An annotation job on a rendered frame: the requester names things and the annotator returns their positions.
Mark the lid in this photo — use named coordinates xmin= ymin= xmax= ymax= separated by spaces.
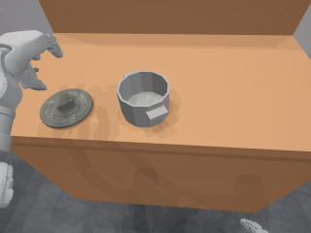
xmin=39 ymin=88 xmax=93 ymax=129

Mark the table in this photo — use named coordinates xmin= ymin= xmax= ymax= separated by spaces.
xmin=10 ymin=0 xmax=311 ymax=214

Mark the pot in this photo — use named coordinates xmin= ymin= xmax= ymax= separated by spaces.
xmin=116 ymin=70 xmax=170 ymax=127

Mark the robot left hand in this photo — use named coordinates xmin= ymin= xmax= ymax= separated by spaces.
xmin=0 ymin=30 xmax=63 ymax=91

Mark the left robot forearm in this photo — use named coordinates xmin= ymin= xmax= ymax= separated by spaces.
xmin=0 ymin=41 xmax=29 ymax=154

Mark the left robot upper arm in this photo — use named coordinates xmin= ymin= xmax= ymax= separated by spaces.
xmin=0 ymin=162 xmax=14 ymax=209

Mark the robot right hand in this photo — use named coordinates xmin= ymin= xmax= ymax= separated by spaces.
xmin=240 ymin=218 xmax=268 ymax=233

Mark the knob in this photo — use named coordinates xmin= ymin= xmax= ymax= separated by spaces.
xmin=52 ymin=91 xmax=75 ymax=111

